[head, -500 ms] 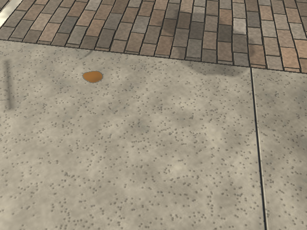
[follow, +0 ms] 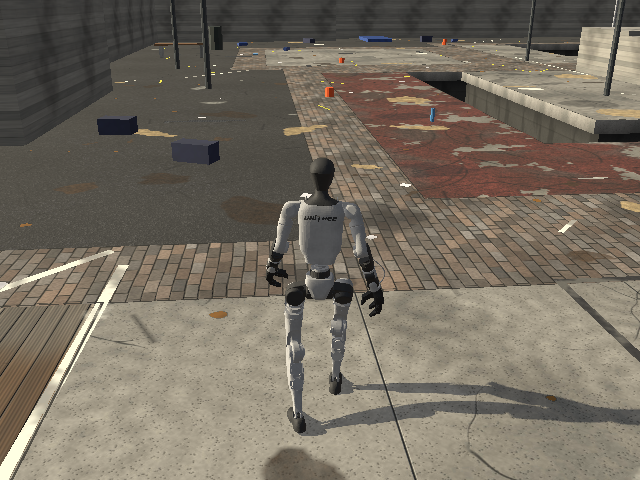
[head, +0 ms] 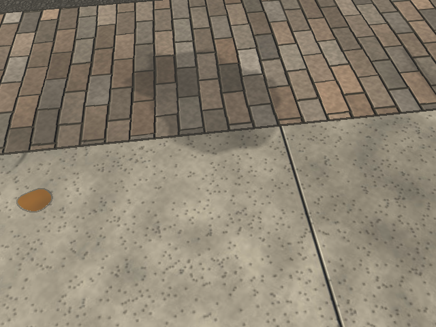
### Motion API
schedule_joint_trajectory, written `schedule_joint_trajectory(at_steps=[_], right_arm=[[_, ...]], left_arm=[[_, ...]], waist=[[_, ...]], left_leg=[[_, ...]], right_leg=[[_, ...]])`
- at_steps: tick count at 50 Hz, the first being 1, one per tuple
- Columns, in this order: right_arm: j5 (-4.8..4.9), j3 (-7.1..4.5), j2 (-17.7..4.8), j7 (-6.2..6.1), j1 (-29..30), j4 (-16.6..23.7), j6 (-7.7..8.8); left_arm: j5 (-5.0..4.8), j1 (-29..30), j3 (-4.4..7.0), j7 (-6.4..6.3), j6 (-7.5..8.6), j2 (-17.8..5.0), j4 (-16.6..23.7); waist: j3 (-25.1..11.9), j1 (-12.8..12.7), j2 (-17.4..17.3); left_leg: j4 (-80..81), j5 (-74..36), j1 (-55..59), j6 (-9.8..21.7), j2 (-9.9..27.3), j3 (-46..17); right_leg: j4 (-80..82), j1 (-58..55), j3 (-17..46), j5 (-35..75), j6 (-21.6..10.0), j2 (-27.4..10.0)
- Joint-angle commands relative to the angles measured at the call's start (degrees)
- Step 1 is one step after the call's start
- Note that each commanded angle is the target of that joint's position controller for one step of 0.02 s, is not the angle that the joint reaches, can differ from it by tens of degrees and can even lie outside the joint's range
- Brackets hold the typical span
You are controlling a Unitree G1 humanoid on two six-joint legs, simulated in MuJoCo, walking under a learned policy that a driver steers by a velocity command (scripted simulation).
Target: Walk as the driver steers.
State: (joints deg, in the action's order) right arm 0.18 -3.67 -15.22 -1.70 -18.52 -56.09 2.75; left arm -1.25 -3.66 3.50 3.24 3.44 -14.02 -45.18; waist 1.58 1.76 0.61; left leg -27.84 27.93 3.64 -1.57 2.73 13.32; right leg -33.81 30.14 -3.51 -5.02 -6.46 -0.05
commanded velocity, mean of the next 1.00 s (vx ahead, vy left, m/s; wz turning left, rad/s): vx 0.50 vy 0.00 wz -0.25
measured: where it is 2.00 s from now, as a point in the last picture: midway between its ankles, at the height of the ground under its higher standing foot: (268, 189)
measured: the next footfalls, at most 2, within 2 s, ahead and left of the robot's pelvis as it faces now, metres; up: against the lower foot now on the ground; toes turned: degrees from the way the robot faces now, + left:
left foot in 0.50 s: +0.49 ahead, +0.07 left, +0.00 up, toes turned -13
right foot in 1.02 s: +0.71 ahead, -0.23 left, +0.00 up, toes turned -15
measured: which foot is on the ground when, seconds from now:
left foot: up 0.00-0.48, down 0.50-1.00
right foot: down 0.00-0.52, up 0.54-1.00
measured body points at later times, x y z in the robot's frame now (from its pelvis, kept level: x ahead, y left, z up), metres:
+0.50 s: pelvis +0.30 +0.00 +0.01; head +0.33 -0.01 +0.46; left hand +0.37 +0.28 -0.11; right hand +0.47 -0.28 -0.07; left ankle +0.45 +0.08 -0.72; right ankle +0.13 -0.08 -0.71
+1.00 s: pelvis +0.57 -0.08 +0.01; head +0.60 -0.09 +0.46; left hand +0.86 +0.08 -0.06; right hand +0.48 -0.35 -0.12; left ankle +0.45 +0.08 -0.71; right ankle +0.68 -0.22 -0.71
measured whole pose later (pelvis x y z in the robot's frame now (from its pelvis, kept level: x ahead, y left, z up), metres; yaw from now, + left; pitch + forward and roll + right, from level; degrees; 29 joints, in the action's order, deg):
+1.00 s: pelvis +0.57 -0.08 +0.01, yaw -13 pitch +3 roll +2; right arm 1.3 -3.1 -16.4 0.1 -23.1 -52.4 3.3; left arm -0.7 -1.6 2.0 2.1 5.1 -14.1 -39.3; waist 0.6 5.4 1.2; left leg -17.2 22.5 2.7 0.4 -1.3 0.7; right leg -27.5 29.1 -0.4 -1.9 -3.2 -1.7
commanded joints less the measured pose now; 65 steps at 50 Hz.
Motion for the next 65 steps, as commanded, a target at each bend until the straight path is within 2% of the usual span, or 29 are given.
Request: schedule_joint_trajectory(at_steps=[1,2,3,4,6,9,14,17,21,23,24,25,26,27,28,30,32,35,41,46,48,50,51,52,53,54,56,60,65], right_arm=[[-1.74,1.24,-0.62,0.75,-3.93,7.74,2.58],[0.76,0.26,-5.98,1.72,2.67,8.60,5.11],[2.39,-0.22,-7.65,2.13,7.19,10.24,6.38],[1.70,-0.18,-7.42,1.82,8.24,10.18,6.87],[-0.12,-1.17,-8.03,1.30,7.52,9.98,5.81],[-0.98,-1.13,-6.08,1.00,7.79,11.27,3.87],[-0.90,-0.03,-3.30,1.50,17.25,14.31,3.90],[-0.13,0.25,-3.55,2.36,21.65,15.88,4.48],[-0.06,-0.21,-6.02,3.29,23.32,17.56,5.32],[-0.06,-0.82,-7.45,3.32,18.80,16.77,5.68],[-0.32,-1.71,-9.08,3.10,12.17,14.91,5.83],[-1.09,-2.43,-11.56,2.84,2.69,13.45,5.86],[-1.41,-3.93,-16.02,2.77,-5.43,11.64,5.17],[0.22,-2.94,-11.95,3.28,-6.90,10.18,4.73],[0.97,-1.90,-8.62,3.15,-2.87,11.01,4.45],[-0.15,-0.77,-6.16,3.12,4.39,12.37,3.65],[-0.82,-0.22,-5.12,3.28,6.14,12.39,3.89],[-0.25,-0.74,-7.23,3.04,4.84,11.23,4.26],[0.82,-1.17,-9.32,2.08,-0.31,8.79,3.14],[1.16,-1.33,-10.01,1.85,-4.62,6.39,1.66],[1.19,-1.65,-10.93,1.54,-4.09,6.11,1.01],[1.09,-1.37,-10.62,1.30,-2.41,6.55,0.54],[-0.05,-0.27,-8.29,1.17,-1.96,8.14,0.73],[-0.11,1.86,-1.49,1.64,-9.22,9.03,2.01],[1.09,0.86,-6.17,2.02,-7.04,7.90,3.09],[2.51,-0.15,-9.50,2.27,-1.69,9.67,3.62],[1.63,-0.31,-8.46,1.95,3.02,10.58,3.21],[1.47,-0.33,-4.86,1.62,0.15,9.83,0.19],[0.36,-0.23,-3.56,2.16,5.78,12.51,0.19]], left_arm=[[-0.38,-19.62,5.78,-1.27,0.03,-18.99,-0.57],[0.09,-21.54,4.47,-1.31,0.35,-14.33,0.05],[0.35,-18.99,3.82,-1.53,0.80,-11.62,0.10],[0.18,-14.93,3.31,-1.55,1.07,-10.06,1.14],[1.03,-9.09,2.32,-1.72,1.10,-7.23,3.32],[0.55,-9.78,2.72,-2.60,1.27,-9.07,3.68],[0.16,-14.03,2.85,-4.06,0.68,-9.76,2.72],[0.16,-17.43,2.55,-3.92,0.74,-9.35,0.96],[0.36,-19.64,2.66,-4.22,0.13,-9.84,-0.42],[0.50,-18.41,2.84,-4.41,-0.36,-10.51,-0.23],[0.66,-17.19,2.47,-4.33,-0.51,-9.82,0.25],[1.23,-15.93,1.57,-4.16,-0.44,-8.17,1.60],[0.45,-24.01,0.35,-3.86,0.43,-4.06,1.42],[-0.07,-24.07,0.16,-3.66,1.14,-5.51,1.04],[-0.89,-18.29,1.21,-3.43,1.45,-9.82,2.13],[0.28,-11.00,1.18,-3.35,1.63,-9.15,4.05],[0.72,-12.84,1.33,-3.39,1.10,-7.45,3.58],[1.03,-11.81,0.75,-3.62,0.64,-5.32,4.16],[0.87,-0.37,-0.32,-2.86,1.49,-3.29,7.06],[0.19,6.34,-0.25,-1.38,2.15,-4.40,9.98],[0.25,4.61,0.22,-0.98,2.44,-5.79,9.95],[0.68,-7.42,2.21,-1.43,2.51,-9.55,6.47],[1.40,-18.15,3.44,-2.05,2.36,-13.55,4.41],[1.50,-21.98,4.48,-2.02,1.92,-18.30,3.07],[0.86,-22.72,3.07,-2.09,1.59,-12.60,3.19],[0.91,-18.64,2.19,-2.34,1.60,-10.43,3.62],[1.53,-11.68,1.26,-2.25,1.83,-7.52,4.05],[1.92,-8.55,1.40,-2.02,3.56,-6.87,2.52],[2.36,-6.81,1.83,-3.61,3.09,-8.75,1.06]], waist=[[-19.50,-4.39,14.67],[-21.33,-8.63,8.63],[-13.70,-8.57,6.42],[-9.38,-6.14,0.53],[-5.69,-1.84,-0.54],[-3.84,-0.50,0.52],[-1.94,-4.22,3.12],[-0.84,-6.63,4.14],[0.09,-6.46,4.68],[-1.62,-3.63,5.97],[-5.97,-0.23,5.35],[-14.01,4.02,2.84],[-22.97,3.19,-11.07],[-22.83,3.67,-16.06],[-12.90,3.96,-9.81],[-2.37,1.31,-2.55],[-1.56,-1.44,-4.93],[-1.42,-1.94,-5.29],[-0.16,1.86,-4.10],[1.67,3.21,-4.73],[0.48,1.26,-5.66],[-7.16,-5.35,-5.10],[-15.71,-9.45,-0.70],[-23.28,-6.51,14.33],[-23.80,-8.71,11.80],[-14.26,-8.55,8.20],[-5.63,-5.12,2.65],[-2.02,-0.91,3.94],[0.26,-0.84,2.95]], left_leg=[[-48.42,4.42,-40.87,0.21,-5.57,-8.91],[-53.16,5.18,-47.69,1.81,-4.10,-19.12],[-51.74,-0.26,-51.82,3.25,-1.32,-18.77],[-46.85,-5.29,-49.41,3.69,1.36,-18.41],[-39.56,-9.44,-41.20,2.69,4.06,-18.47],[-31.57,-12.59,-38.91,-0.13,3.93,-16.99],[-9.32,-32.30,-35.70,-1.54,0.59,-14.87],[-3.53,-37.91,-33.61,-0.47,-0.45,-14.71],[0.48,-29.46,-37.35,2.62,-0.71,-15.45],[2.04,-24.91,-31.56,4.77,-2.31,-13.73],[3.08,-26.88,-21.89,6.62,-2.88,-12.92],[0.13,-29.49,-6.05,10.44,3.94,-19.70],[1.23,-21.62,17.02,19.83,16.28,-42.30],[9.33,-10.67,19.41,20.94,20.02,-56.22],[10.74,-3.40,11.91,17.97,18.31,-50.46],[14.44,-10.26,-4.64,15.50,13.65,-38.31],[17.05,-18.21,-11.39,14.61,10.43,-32.36],[19.48,-27.58,-13.38,15.77,9.55,-26.45],[19.97,-31.82,-11.97,13.00,6.49,-18.11],[16.21,-32.96,-3.25,12.26,10.70,-20.05],[12.74,-39.15,-0.57,11.17,11.79,-20.33],[-1.17,-53.33,-3.24,8.80,8.13,-16.79],[-17.25,-42.08,-14.16,6.67,5.11,-14.35],[-38.19,-6.64,-37.89,2.84,-4.94,-12.87],[-45.83,5.38,-45.25,3.16,-3.84,-20.32],[-47.48,1.46,-48.99,3.75,-1.14,-20.33],[-41.49,-6.82,-45.57,3.33,3.15,-18.49],[-36.52,-13.18,-39.64,1.98,5.19,-19.54],[-20.08,-28.01,-38.17,0.64,3.18,-16.41]], right_leg=[[10.74,-51.02,45.63,-11.20,-17.89,-18.09],[16.30,-53.21,49.50,-13.35,-16.89,-18.66],[16.57,-47.87,40.66,-8.80,-14.22,-16.93],[16.81,-39.14,33.60,-3.09,-12.28,-14.42],[19.26,-26.00,26.20,6.14,-10.80,-11.03],[21.51,-19.29,21.71,12.22,-11.19,-9.12],[21.21,-16.24,14.79,9.64,-6.70,-4.35],[21.09,-18.33,16.58,4.64,-5.81,-6.10],[15.74,-29.35,21.04,9.34,-5.30,-10.85],[10.97,-31.61,20.98,21.31,-4.08,-10.79],[3.84,-30.63,18.79,29.02,-2.85,-7.99],[-9.32,-22.89,16.36,23.36,-1.07,-4.91],[-31.19,-1.43,11.00,0.29,3.84,4.04],[-38.66,9.17,13.49,-27.77,4.15,5.24],[-42.20,14.18,14.20,-24.63,3.71,1.52],[-36.29,12.64,9.76,-16.25,3.73,-3.46],[-31.09,7.10,9.11,-12.73,4.15,-6.00],[-24.51,7.53,7.26,-8.68,5.80,-7.03],[-3.10,4.33,4.32,9.27,6.86,-4.95],[3.60,5.81,4.29,5.70,5.01,-3.35],[5.43,2.17,3.74,1.50,3.45,-2.33],[7.67,-16.15,1.48,2.34,0.48,0.04],[4.62,-33.87,10.69,5.96,-3.35,-8.80],[8.65,-54.23,36.64,-3.68,-12.68,-21.95],[13.87,-53.99,43.69,-10.90,-12.60,-23.03],[15.21,-46.35,34.86,-10.07,-9.83,-21.22],[18.94,-31.17,22.98,-2.59,-7.18,-16.87],[25.79,-20.42,12.21,3.50,-6.49,-14.80],[24.28,-18.79,-2.27,24.48,-3.66,-11.18]])
Keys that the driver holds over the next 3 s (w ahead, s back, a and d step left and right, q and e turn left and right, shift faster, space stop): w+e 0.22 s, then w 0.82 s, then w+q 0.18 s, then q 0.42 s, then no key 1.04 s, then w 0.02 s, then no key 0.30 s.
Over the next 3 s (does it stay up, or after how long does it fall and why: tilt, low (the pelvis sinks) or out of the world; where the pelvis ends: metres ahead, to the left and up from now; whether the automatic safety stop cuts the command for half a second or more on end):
stays up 0.95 -0.18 0.02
